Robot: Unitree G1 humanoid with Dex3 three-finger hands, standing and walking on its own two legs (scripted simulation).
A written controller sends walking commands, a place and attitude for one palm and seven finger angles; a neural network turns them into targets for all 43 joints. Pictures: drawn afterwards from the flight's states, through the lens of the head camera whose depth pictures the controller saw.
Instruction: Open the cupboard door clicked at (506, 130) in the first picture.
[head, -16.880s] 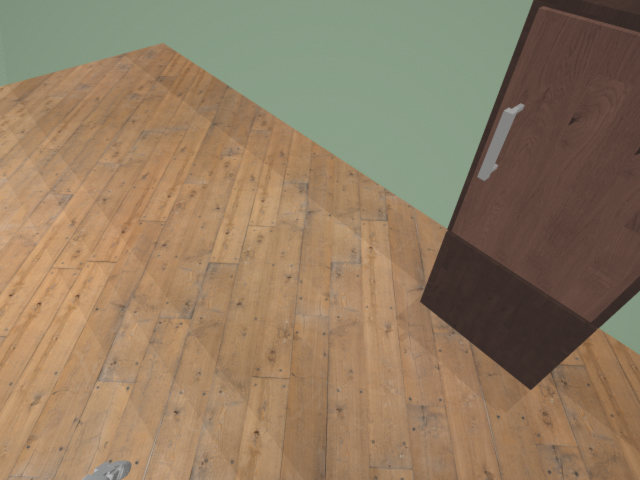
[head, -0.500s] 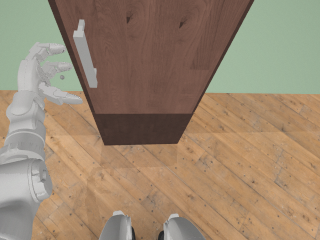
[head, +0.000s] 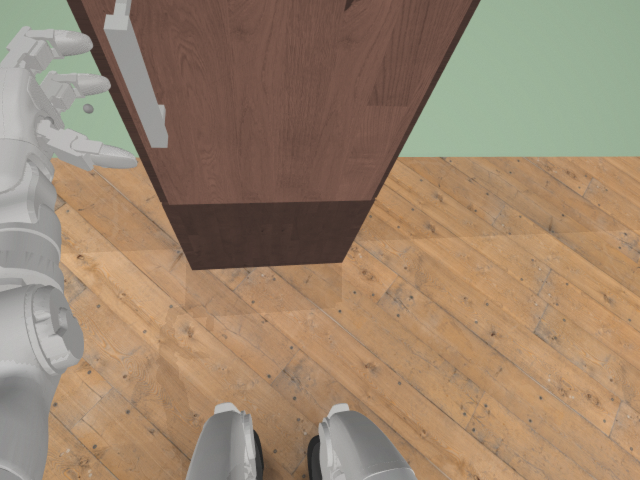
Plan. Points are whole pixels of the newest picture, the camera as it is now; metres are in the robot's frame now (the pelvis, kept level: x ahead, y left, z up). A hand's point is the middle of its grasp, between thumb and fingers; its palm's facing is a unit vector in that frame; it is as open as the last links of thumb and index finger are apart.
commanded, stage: slide the fingers in behind the handle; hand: left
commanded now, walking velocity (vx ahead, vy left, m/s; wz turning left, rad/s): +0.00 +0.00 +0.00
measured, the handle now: (143, 79) +0.57 +0.16 +0.08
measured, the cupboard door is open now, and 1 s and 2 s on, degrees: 0 0 0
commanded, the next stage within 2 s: close the thumb around the handle in 1.54 s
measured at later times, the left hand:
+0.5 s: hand (107, 115) +0.52 +0.19 +0.08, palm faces +0.06 -1.00 +0.00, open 14.4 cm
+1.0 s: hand (126, 124) +0.51 +0.17 +0.08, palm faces +0.10 -0.99 +0.00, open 15.4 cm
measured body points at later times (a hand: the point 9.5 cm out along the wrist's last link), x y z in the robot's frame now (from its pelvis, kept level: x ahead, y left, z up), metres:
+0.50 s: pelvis +0.02 +0.00 +0.01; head +0.15 +0.03 +0.44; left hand +0.51 +0.25 +0.08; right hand +0.03 -0.27 -0.10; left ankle +0.04 +0.08 -0.64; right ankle +0.00 -0.11 -0.64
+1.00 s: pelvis +0.01 -0.01 +0.01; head +0.14 +0.02 +0.44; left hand +0.50 +0.23 +0.08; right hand +0.03 -0.27 -0.11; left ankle +0.04 +0.08 -0.64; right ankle +0.00 -0.11 -0.64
